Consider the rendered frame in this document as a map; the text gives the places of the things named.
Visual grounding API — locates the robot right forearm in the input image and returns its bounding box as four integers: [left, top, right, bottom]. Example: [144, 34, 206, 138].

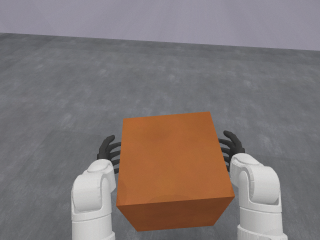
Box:
[229, 153, 288, 240]

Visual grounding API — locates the robot right hand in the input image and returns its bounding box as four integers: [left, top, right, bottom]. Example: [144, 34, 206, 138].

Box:
[218, 130, 245, 172]

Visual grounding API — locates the carton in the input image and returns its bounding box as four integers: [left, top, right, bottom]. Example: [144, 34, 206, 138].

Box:
[116, 111, 235, 232]

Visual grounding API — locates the robot left forearm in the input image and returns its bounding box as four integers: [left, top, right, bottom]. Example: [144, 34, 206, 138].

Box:
[71, 159, 116, 240]

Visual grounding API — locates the robot left hand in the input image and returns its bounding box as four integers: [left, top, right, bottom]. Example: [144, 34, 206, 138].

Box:
[97, 135, 122, 174]

